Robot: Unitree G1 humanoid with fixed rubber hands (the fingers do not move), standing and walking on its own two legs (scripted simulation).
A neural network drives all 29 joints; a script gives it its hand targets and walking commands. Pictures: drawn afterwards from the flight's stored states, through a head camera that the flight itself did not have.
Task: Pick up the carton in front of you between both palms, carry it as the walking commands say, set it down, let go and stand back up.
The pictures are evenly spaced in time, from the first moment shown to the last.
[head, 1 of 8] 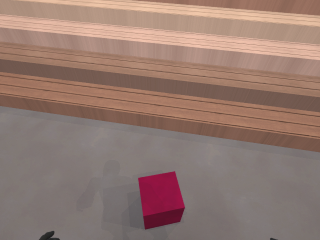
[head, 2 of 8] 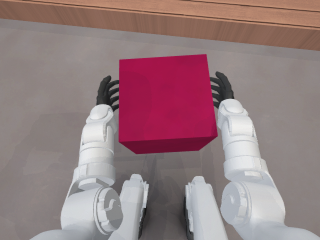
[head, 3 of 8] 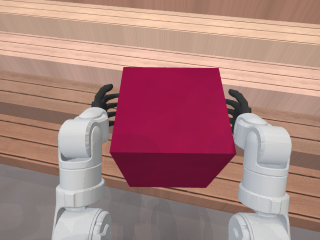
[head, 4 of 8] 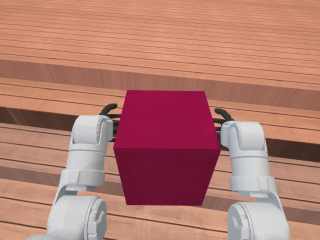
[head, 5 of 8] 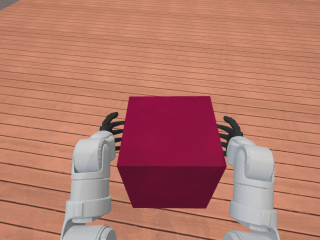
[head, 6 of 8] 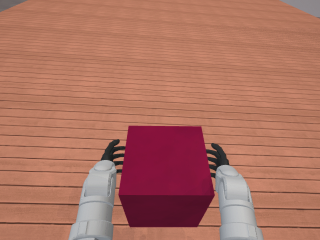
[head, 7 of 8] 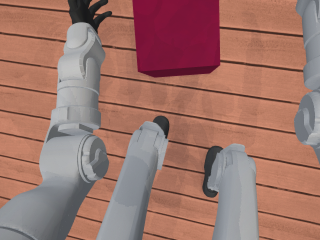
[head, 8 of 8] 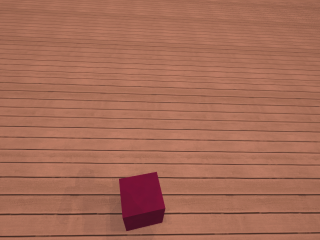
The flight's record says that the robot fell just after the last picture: no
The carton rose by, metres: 1.96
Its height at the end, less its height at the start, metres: +1.20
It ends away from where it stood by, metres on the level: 4.78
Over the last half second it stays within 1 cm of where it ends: yes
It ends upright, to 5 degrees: yes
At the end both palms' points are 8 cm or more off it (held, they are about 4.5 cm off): yes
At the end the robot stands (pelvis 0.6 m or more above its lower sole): yes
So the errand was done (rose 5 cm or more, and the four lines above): yes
